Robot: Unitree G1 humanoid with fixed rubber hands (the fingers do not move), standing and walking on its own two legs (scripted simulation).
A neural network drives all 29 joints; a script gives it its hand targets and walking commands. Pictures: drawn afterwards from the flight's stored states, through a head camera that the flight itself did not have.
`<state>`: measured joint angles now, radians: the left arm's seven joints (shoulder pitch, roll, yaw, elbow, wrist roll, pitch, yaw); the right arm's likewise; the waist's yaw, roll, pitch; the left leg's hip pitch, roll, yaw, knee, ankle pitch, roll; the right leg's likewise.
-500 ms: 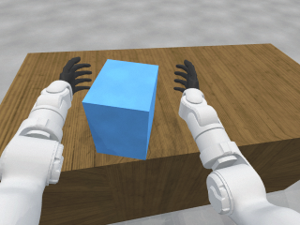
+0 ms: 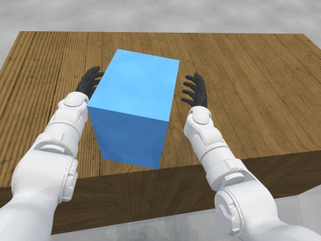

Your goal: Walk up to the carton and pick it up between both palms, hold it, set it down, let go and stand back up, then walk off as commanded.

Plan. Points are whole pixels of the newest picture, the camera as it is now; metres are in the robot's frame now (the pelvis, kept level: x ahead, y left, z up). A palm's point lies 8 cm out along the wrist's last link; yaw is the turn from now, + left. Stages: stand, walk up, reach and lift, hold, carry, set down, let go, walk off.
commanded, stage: reach and lift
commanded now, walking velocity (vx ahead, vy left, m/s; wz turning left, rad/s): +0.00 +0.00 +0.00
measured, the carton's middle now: (139, 112) +0.45 +0.00 +0.06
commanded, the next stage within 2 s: none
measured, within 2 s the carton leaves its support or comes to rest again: neither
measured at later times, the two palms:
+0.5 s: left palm (86, 93) +0.48 +0.13 +0.11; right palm (190, 109) +0.40 -0.12 +0.11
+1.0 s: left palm (85, 96) +0.47 +0.13 +0.11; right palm (189, 111) +0.39 -0.12 +0.10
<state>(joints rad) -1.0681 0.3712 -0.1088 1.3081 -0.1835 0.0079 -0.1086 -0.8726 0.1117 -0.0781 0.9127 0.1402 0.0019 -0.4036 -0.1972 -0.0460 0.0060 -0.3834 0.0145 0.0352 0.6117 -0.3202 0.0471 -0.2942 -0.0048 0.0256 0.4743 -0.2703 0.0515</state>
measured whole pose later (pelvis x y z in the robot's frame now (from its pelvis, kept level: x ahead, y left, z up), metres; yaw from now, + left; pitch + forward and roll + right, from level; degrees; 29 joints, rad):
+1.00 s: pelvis +0.00 +0.00 +0.00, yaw +0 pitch +6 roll -3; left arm -1.04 0.17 0.42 1.13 0.37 0.01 -0.18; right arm -0.83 0.28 -0.51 0.91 -0.20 -0.25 -0.34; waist -0.12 -0.08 0.01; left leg -0.40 0.02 0.04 0.61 -0.32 0.05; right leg -0.31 0.00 0.02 0.47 -0.27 0.05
